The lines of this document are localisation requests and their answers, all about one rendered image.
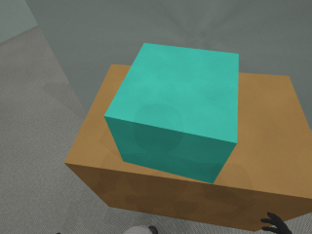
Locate carton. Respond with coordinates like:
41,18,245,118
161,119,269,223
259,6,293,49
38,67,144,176
104,43,239,184

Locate right robot hand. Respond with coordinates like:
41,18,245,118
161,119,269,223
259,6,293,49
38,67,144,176
260,212,292,234

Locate pedestal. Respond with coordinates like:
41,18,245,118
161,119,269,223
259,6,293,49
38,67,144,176
64,64,312,232

